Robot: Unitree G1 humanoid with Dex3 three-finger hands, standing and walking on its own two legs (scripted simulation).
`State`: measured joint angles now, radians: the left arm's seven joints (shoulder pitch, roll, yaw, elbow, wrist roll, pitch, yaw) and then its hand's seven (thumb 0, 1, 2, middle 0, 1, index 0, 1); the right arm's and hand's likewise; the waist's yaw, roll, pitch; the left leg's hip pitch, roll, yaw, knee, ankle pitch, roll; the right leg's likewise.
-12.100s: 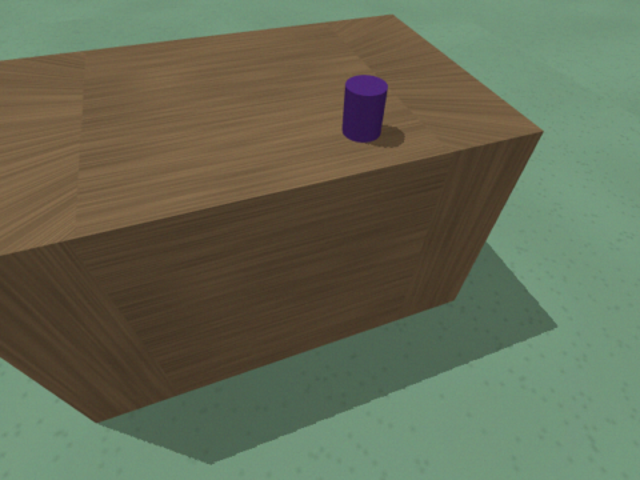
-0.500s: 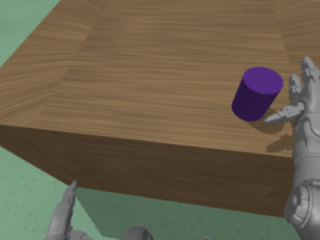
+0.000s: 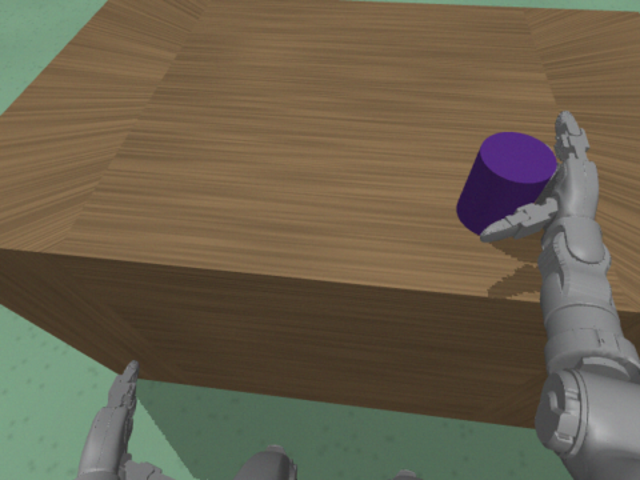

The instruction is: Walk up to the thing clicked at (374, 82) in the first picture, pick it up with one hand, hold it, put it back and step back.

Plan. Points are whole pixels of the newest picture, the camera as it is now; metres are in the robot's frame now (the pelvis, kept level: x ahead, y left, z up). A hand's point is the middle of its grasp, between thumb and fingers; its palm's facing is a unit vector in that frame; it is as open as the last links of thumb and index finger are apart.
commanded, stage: close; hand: right
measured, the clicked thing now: (501, 187) +0.49 -0.18 +0.07
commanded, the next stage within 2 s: settle in 0.68 s
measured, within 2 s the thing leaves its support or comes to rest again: leaves its support in 1.08 s
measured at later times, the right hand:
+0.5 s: hand (517, 175) +0.48 -0.19 +0.11, palm faces +0.14 +0.99 +0.02, open 12.7 cm
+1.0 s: hand (520, 178) +0.47 -0.19 +0.11, palm faces +0.13 +0.99 +0.01, open 11.6 cm
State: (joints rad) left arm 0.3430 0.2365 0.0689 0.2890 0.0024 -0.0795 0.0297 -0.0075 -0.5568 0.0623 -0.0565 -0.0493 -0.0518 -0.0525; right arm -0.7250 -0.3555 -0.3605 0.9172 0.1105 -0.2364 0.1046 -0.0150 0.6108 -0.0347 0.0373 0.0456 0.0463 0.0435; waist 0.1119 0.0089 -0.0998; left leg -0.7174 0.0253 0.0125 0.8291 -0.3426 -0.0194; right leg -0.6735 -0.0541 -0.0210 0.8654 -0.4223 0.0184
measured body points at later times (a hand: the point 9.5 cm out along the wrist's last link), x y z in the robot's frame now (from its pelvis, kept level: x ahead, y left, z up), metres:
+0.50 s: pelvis +0.00 +0.00 +0.00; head +0.06 -0.02 +0.44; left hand +0.14 +0.27 -0.04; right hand +0.46 -0.24 +0.11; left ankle +0.03 +0.13 -0.70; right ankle +0.00 -0.13 -0.70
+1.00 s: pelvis +0.01 +0.00 +0.00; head +0.07 -0.01 +0.45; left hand +0.15 +0.27 -0.03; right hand +0.46 -0.24 +0.11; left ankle +0.03 +0.13 -0.70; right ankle +0.00 -0.13 -0.70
